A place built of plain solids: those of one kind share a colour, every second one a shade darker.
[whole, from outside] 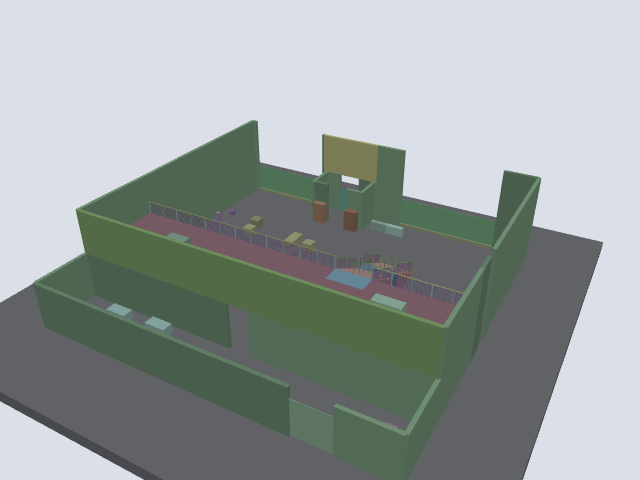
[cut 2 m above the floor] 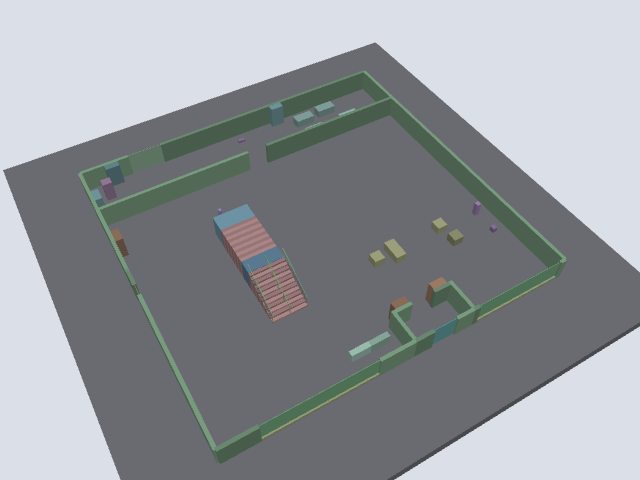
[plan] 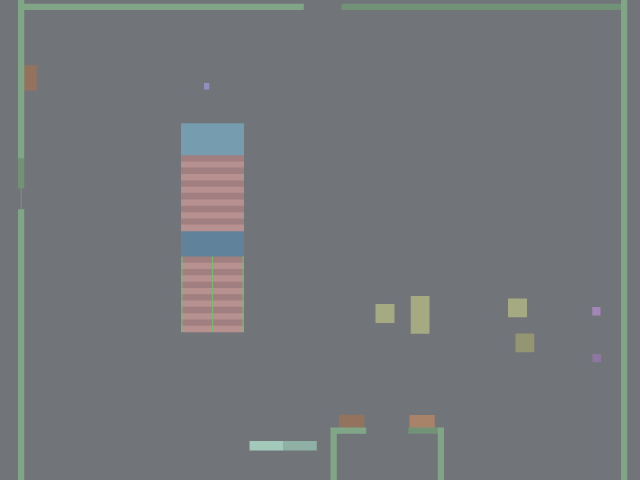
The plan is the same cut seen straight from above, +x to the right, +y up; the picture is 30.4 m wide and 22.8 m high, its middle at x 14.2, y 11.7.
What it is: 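A public foyer; a double-height hall behind a glazed front, a broad open stair up to an upper foyer across the back, seats and tables in groups, a desk by the way in, a back room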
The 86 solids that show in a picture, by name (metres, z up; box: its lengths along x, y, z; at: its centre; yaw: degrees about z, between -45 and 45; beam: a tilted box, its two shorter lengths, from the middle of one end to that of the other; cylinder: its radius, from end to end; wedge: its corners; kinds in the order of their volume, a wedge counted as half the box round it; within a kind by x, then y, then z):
{
 "wall_1": {"box": [0.3, 13.16, 7.72], "at": [0.0, 6.58, 3.81]},
 "wall_2": {"box": [0.3, 1.72, 7.72], "at": [0.0, 15.02, 3.81]},
 "wall_3": {"box": [0.3, 7.19, 3.99], "at": [0.0, 19.18, 1.95]},
 "wall_4": {"box": [0.3, 7.19, 3.72], "at": [0.0, 19.18, 5.8]},
 "wall_5": {"box": [0.3, 4.83, 3.99], "at": [0.0, 25.19, 1.95]},
 "wall_6": {"box": [2.92, 0.3, 7.72], "at": [1.46, 0.0, 3.81]},
 "wall_7": {"box": [4.23, 0.3, 3.99], "at": [2.11, 27.6, 1.95]},
 "wall_8": {"box": [13.27, 0.3, 3.99], "at": [6.79, 22.77, 1.95]},
 "wall_9": {"box": [2.92, 0.3, 7.72], "at": [13.38, 0.0, 3.81]},
 "wall_10": {"box": [0.3, 2.65, 3.99], "at": [14.85, 1.47, 1.95]},
 "wall_11": {"box": [1.55, 0.3, 3.99], "at": [15.62, 0.0, 1.95]},
 "wall_12": {"box": [1.4, 0.3, 3.99], "at": [15.7, 2.65, 1.95]},
 "wall_13": {"box": [21.42, 0.3, 3.99], "at": [17.94, 27.6, 1.95]},
 "wall_14": {"box": [1.4, 0.3, 3.99], "at": [19.09, 2.65, 1.95]},
 "wall_15": {"box": [1.55, 0.3, 3.99], "at": [19.17, 0.0, 1.95]},
 "wall_16": {"box": [0.3, 2.65, 3.99], "at": [19.94, 1.47, 1.95]},
 "wall_17": {"box": [0.5, 0.3, 7.72], "at": [20.19, 0.0, 3.81]},
 "wall_18": {"box": [13.27, 0.3, 3.99], "at": [21.86, 22.77, 1.95]},
 "wall_19": {"box": [0.5, 0.3, 7.72], "at": [28.4, 0.0, 3.81]},
 "wall_20": {"box": [0.3, 15.88, 7.72], "at": [28.65, 7.94, 3.81]},
 "wall_21": {"box": [0.3, 7.19, 3.99], "at": [28.65, 19.18, 1.95]},
 "wall_22": {"box": [0.3, 7.19, 3.72], "at": [28.65, 19.18, 5.8]},
 "wall_23": {"box": [0.3, 4.83, 3.99], "at": [28.65, 25.19, 1.95]},
 "floor_slab_1": {"box": [7.46, 6.89, 0.3], "at": [3.88, 19.18, 4.09]},
 "floor_slab_2": {"box": [2.99, 5.38, 0.3], "at": [9.09, 19.93, 4.09]},
 "floor_slab_3": {"box": [17.92, 6.89, 0.3], "at": [19.54, 19.18, 4.09]},
 "stair_tread_slab_1": {"box": [2.99, 0.32, 0.21], "at": [9.09, 7.48, 0.06]},
 "stair_tread_slab_2": {"box": [2.99, 0.32, 0.38], "at": [9.09, 7.78, 0.14]},
 "stair_tread_slab_3": {"box": [2.99, 0.32, 0.54], "at": [9.09, 8.08, 0.22]},
 "stair_tread_slab_4": {"box": [2.99, 0.32, 0.7], "at": [9.09, 8.38, 0.3]},
 "stair_tread_slab_5": {"box": [2.99, 0.32, 0.86], "at": [9.09, 8.68, 0.38]},
 "stair_tread_slab_6": {"box": [2.99, 0.32, 1.03], "at": [9.09, 8.98, 0.46]},
 "stair_tread_slab_7": {"box": [2.99, 0.32, 1.19], "at": [9.09, 9.28, 0.54]},
 "stair_tread_slab_8": {"box": [2.99, 0.32, 1.35], "at": [9.09, 9.58, 0.63]},
 "stair_tread_slab_9": {"box": [2.99, 0.32, 1.51], "at": [9.09, 9.88, 0.71]},
 "stair_tread_slab_10": {"box": [2.99, 0.32, 1.68], "at": [9.09, 10.18, 0.79]},
 "stair_tread_slab_11": {"box": [2.99, 0.32, 1.84], "at": [9.09, 10.48, 0.87]},
 "stair_tread_slab_12": {"box": [2.99, 0.32, 2.0], "at": [9.09, 10.78, 0.95]},
 "stair_tread_slab_13": {"box": [2.99, 0.32, 2.33], "at": [9.09, 12.28, 1.12]},
 "stair_tread_slab_14": {"box": [2.99, 0.32, 2.49], "at": [9.09, 12.58, 1.2]},
 "stair_tread_slab_15": {"box": [2.99, 0.32, 2.66], "at": [9.09, 12.88, 1.28]},
 "stair_tread_slab_16": {"box": [2.99, 0.32, 2.82], "at": [9.09, 13.18, 1.36]},
 "stair_tread_slab_17": {"box": [2.99, 0.32, 2.98], "at": [9.09, 13.48, 1.44]},
 "stair_tread_slab_18": {"box": [2.99, 0.32, 3.15], "at": [9.09, 13.79, 1.52]},
 "stair_tread_slab_19": {"box": [2.99, 0.32, 3.31], "at": [9.09, 14.08, 1.61]},
 "stair_tread_slab_20": {"box": [2.99, 0.32, 3.47], "at": [9.09, 14.39, 1.69]},
 "stair_tread_slab_21": {"box": [2.99, 0.32, 3.64], "at": [9.09, 14.69, 1.77]},
 "stair_tread_slab_22": {"box": [2.99, 0.32, 3.8], "at": [9.09, 14.99, 1.85]},
 "stair_tread_slab_23": {"box": [2.99, 0.32, 3.96], "at": [9.09, 15.29, 1.93]},
 "stair_tread_slab_24": {"box": [2.99, 0.32, 4.13], "at": [9.09, 15.59, 2.01]},
 "wall_back_1": {"box": [28.65, 0.3, 3.72], "at": [14.32, 22.77, 5.8]},
 "stair_landing_top_slab_1": {"box": [2.99, 1.52, 4.29], "at": [9.09, 16.49, 2.1]},
 "stair_landing_slab_1": {"box": [2.99, 1.22, 2.17], "at": [9.09, 11.53, 1.03]},
 "wall_front_1": {"box": [5.7, 0.3, 3.72], "at": [17.39, 0.0, 5.8]},
 "stockpallet_1": {"box": [1.8, 0.9, 0.8], "at": [20.75, 25.92, 0.35]},
 "stockpallet_2": {"box": [1.8, 0.9, 0.8], "at": [20.92, 23.88, 0.35]},
 "stockpallet_3": {"box": [1.8, 0.9, 0.8], "at": [23.25, 26.2, 0.35]},
 "stockpallet_4": {"box": [1.8, 0.9, 0.8], "at": [24.65, 24.05, 0.35]},
 "stockrack_1": {"box": [0.6, 1.2, 2.05], "at": [0.45, 24.43, 0.97]},
 "stockrack_2": {"box": [1.2, 0.6, 2.05], "at": [2.63, 27.15, 0.97]},
 "stockrack_3": {"box": [1.2, 0.6, 2.05], "at": [18.49, 27.15, 0.97]},
 "wallshelf_1": {"box": [0.6, 1.2, 2.05], "at": [0.45, 19.4, 0.97]},
 "wallshelf_2": {"box": [1.2, 0.6, 2.05], "at": [15.7, 3.1, 0.97]},
 "wallshelf_3": {"box": [1.2, 0.6, 2.05], "at": [19.05, 3.1, 0.97]},
 "set_table_1": {"box": [0.9, 0.9, 0.8], "at": [17.29, 8.21, 0.35]},
 "set_table_2": {"box": [0.9, 1.8, 0.8], "at": [18.95, 8.14, 0.35]},
 "set_table_3": {"box": [0.9, 0.9, 0.8], "at": [23.58, 8.48, 0.35]},
 "set_table_4": {"box": [0.9, 0.9, 0.8], "at": [23.93, 6.81, 0.35]},
 "mtable_1": {"box": [2.2, 0.9, 0.9], "at": [5.06, 18.73, 4.64]},
 "mtable_2": {"box": [1.8, 0.9, 0.8], "at": [22.74, 18.91, 4.59]},
 "wall_sill_front_1": {"box": [9.0, 0.3, 0.35], "at": [7.42, 0.0, 0.12]},
 "wall_sill_front_2": {"box": [7.71, 0.3, 0.35], "at": [24.3, 0.0, 0.12]},
 "front_pane_1": {"box": [9.0, 0.04, 2.5], "at": [7.42, 0.0, 1.55]},
 "front_pane_2": {"box": [7.71, 0.04, 2.5], "at": [24.3, 0.0, 1.55]},
 "desk_1": {"box": [1.6, 0.45, 0.9], "at": [11.65, 1.93, 0.4]},
 "desk_2": {"box": [1.6, 0.45, 0.9], "at": [13.25, 1.93, 0.4]},
 "clutter_roll_cage_body_1": {"box": [0.8, 0.72, 1.85], "at": [1.63, 25.74, 0.88]},
 "stair_rail_top_1": {"wedge": [[7.62, 7.33, 1.09], [7.62, 7.35, 1.06], [7.62, 10.93, 3.05], [7.62, 10.95, 3.01], [7.67, 7.33, 1.09], [7.67, 7.35, 1.06], [7.67, 10.93, 3.05], [7.67, 10.95, 3.01]]},
 "stair_rail_top_2": {"wedge": [[9.07, 7.33, 1.09], [9.07, 7.35, 1.06], [9.07, 10.93, 3.05], [9.07, 10.95, 3.01], [9.11, 7.33, 1.09], [9.11, 7.35, 1.06], [9.11, 10.93, 3.05], [9.11, 10.95, 3.01]]},
 "stair_rail_top_3": {"wedge": [[10.52, 7.33, 1.09], [10.52, 7.35, 1.06], [10.52, 10.93, 3.05], [10.52, 10.95, 3.01], [10.56, 7.33, 1.09], [10.56, 7.35, 1.06], [10.56, 10.93, 3.05], [10.56, 10.95, 3.01]]},
 "goods_leaf_1": {"box": [3.0, 0.04, 3.05], "at": [5.73, 27.6, 1.48]},
 "clutter_carton_stack_body_1": {"box": [0.4, 0.4, 1.25], "at": [27.33, 8.31, 0.57]},
 "clutter_carton_stack_body_2": {"box": [0.4, 0.4, 0.5], "at": [27.35, 6.09, 0.2]},
 "front_doors_shut_1": {"box": [2.04, 0.04, 2.45], "at": [17.39, 0.0, 1.18]},
 "stair_rail_edge_top_1": {"box": [7.45, 0.05, 0.05], "at": [3.87, 15.78, 5.32]},
 "stair_rail_edge_top_2": {"box": [17.91, 0.05, 0.05], "at": [19.54, 15.78, 5.32]}
}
